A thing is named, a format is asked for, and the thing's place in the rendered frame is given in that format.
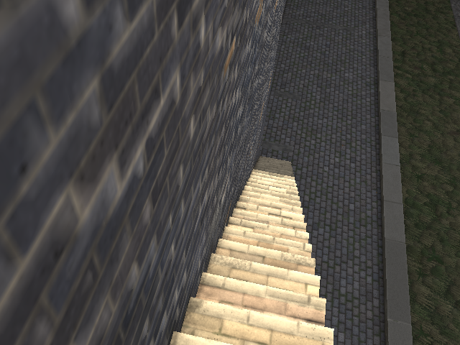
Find stairs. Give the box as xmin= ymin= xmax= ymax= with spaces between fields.
xmin=170 ymin=156 xmax=334 ymax=345

